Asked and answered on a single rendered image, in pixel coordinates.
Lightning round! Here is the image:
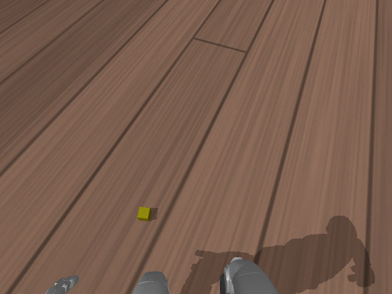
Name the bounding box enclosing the left robot hand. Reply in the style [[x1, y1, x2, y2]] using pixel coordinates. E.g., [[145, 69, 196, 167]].
[[45, 276, 79, 294]]

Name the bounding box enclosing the cube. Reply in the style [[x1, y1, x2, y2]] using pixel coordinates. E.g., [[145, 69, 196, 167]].
[[137, 207, 152, 222]]

